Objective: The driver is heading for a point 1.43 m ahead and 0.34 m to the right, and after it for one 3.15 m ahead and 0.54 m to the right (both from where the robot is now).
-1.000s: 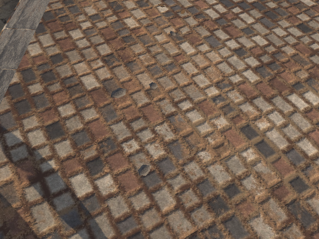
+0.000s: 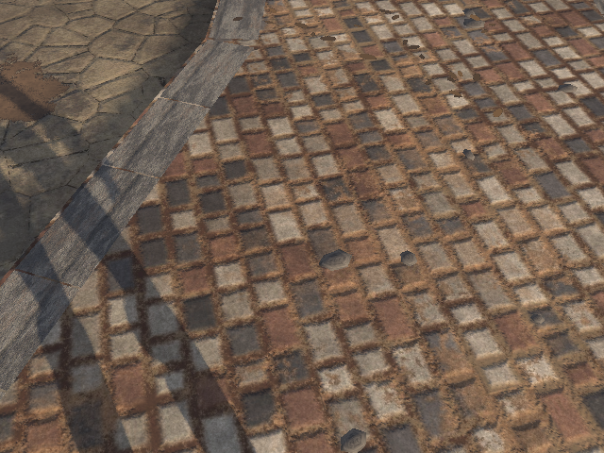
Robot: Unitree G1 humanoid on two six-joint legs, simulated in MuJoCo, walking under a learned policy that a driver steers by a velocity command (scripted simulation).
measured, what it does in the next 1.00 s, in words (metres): walks ahead: left foot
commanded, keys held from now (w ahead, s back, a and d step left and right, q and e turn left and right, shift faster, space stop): no key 0.10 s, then w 0.90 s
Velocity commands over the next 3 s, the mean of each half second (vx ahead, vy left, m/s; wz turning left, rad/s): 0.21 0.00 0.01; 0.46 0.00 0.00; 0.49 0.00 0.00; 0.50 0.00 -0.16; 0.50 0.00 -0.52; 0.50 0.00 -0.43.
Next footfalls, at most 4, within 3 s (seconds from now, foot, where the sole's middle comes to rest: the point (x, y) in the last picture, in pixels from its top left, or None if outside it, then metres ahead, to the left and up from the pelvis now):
0.84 left None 0.47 0.10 -0.77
1.38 right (379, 352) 0.77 -0.15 -0.77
1.90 left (286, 252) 1.08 0.09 -0.77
2.44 right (391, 200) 1.29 -0.23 -0.77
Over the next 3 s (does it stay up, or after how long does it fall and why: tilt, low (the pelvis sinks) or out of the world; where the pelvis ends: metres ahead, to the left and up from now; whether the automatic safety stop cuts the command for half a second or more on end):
stays up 1.48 -0.20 -0.01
